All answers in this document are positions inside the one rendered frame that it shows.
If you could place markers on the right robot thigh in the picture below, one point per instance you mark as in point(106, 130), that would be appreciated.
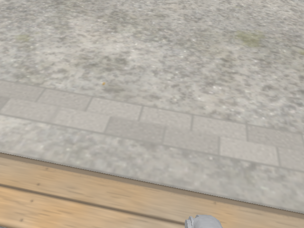
point(202, 221)

